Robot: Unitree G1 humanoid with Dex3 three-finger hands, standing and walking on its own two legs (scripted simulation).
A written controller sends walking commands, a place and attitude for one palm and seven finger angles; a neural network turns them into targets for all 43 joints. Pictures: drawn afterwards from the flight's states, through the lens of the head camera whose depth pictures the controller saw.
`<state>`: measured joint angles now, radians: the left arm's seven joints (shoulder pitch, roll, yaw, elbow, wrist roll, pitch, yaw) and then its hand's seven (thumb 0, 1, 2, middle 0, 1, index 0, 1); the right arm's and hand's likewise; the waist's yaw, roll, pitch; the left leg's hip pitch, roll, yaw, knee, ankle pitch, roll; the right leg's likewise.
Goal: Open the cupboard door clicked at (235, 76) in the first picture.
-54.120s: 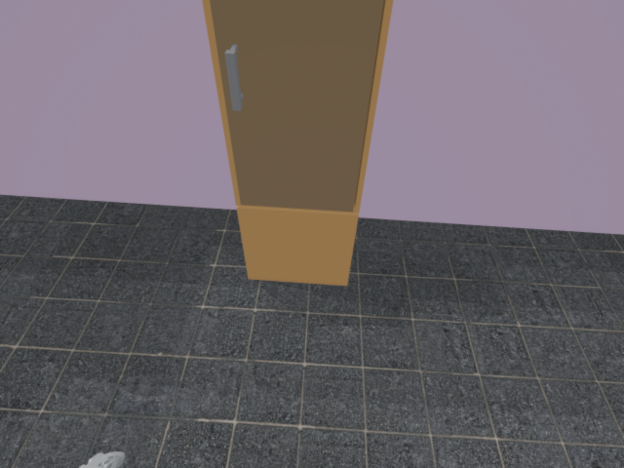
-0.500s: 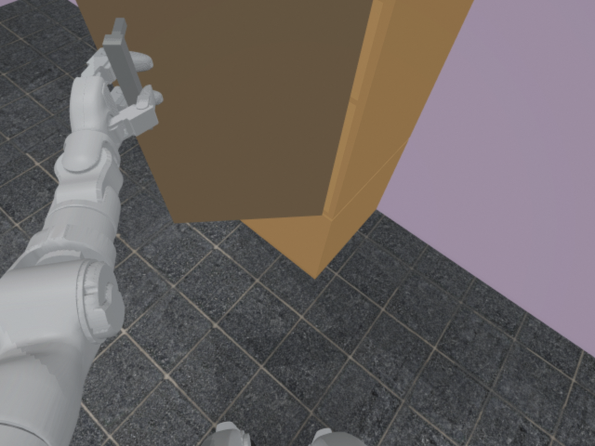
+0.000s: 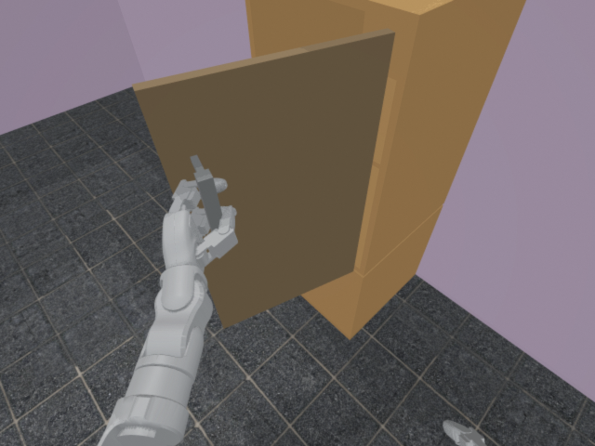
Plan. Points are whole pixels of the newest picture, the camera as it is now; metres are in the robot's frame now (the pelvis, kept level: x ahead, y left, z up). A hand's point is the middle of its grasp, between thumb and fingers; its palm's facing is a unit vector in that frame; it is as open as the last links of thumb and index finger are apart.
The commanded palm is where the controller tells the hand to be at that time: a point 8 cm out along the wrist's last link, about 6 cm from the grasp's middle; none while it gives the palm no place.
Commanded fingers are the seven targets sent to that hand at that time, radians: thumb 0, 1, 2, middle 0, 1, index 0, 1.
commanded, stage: pull the door open along its arc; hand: left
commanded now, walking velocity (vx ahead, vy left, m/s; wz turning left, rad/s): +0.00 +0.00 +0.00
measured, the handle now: (208, 201) +0.43 +0.13 +0.11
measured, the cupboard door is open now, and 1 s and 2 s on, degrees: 73 92 95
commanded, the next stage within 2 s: open thumb and fingers to let go in 0.44 s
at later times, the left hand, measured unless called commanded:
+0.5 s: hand (284, 272) +0.31 +0.02 +0.11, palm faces +0.34 -0.94 -0.02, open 6.4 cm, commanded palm +0.27 +0.06 +0.10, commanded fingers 0.00 0.90 0.90 -0.40 -1.35 -0.40 -1.35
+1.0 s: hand (286, 274) +0.31 +0.01 +0.10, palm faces +0.37 -0.93 -0.01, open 11.5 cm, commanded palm +0.26 +0.06 +0.10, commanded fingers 0.00 -0.50 0.30 -0.28 -1.10 -0.28 -1.10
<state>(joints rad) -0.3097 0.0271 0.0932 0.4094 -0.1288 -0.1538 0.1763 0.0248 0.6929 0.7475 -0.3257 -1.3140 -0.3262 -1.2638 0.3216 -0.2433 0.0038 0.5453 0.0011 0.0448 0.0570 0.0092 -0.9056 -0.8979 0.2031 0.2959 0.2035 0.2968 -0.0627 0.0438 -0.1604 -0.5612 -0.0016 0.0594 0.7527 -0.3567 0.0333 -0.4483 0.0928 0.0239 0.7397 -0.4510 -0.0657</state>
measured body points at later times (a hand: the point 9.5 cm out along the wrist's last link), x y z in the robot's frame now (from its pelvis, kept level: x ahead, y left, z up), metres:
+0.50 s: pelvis +0.01 -0.05 +0.01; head +0.00 -0.08 +0.46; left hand +0.29 +0.07 +0.11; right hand +0.18 -0.27 -0.10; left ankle +0.01 +0.10 -0.71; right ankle -0.06 -0.08 -0.71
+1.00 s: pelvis +0.01 -0.07 +0.01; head +0.02 -0.12 +0.46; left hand +0.28 +0.06 +0.11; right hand +0.20 -0.28 -0.10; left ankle +0.01 +0.10 -0.70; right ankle -0.06 -0.08 -0.71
